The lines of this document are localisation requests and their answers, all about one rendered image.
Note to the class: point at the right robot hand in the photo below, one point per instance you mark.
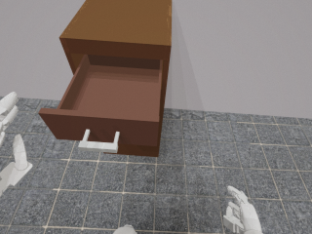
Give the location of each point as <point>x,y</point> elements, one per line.
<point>245,218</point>

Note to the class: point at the cabinet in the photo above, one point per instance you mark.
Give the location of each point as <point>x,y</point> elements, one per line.
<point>139,29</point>

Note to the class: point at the handle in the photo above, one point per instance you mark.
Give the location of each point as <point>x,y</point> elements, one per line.
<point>97,146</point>

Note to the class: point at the left robot hand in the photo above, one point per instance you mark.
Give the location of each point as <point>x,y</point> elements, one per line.
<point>15,171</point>

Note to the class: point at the drawer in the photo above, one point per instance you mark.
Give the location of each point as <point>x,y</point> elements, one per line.
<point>106,95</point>

